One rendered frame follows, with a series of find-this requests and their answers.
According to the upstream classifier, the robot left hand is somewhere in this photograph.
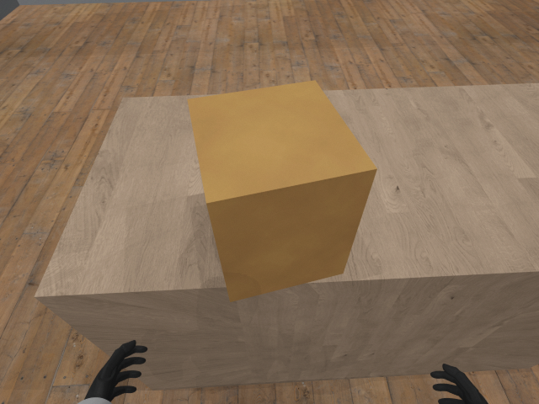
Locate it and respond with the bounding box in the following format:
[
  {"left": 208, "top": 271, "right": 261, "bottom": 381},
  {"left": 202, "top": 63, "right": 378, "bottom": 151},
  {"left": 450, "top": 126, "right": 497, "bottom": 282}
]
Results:
[{"left": 84, "top": 340, "right": 147, "bottom": 401}]

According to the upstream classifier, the carton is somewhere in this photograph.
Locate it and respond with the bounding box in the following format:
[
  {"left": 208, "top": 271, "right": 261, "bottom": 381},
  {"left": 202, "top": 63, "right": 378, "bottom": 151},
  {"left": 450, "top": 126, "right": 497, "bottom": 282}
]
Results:
[{"left": 187, "top": 80, "right": 377, "bottom": 302}]

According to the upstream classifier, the robot right hand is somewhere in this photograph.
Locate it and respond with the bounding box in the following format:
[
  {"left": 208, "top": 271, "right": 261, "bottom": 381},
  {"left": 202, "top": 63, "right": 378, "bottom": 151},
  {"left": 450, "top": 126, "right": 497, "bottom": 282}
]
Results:
[{"left": 430, "top": 364, "right": 488, "bottom": 404}]

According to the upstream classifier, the pedestal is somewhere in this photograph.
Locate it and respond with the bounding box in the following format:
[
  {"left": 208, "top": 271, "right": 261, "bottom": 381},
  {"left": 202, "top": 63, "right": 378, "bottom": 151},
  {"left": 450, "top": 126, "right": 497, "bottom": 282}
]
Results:
[{"left": 35, "top": 83, "right": 539, "bottom": 391}]

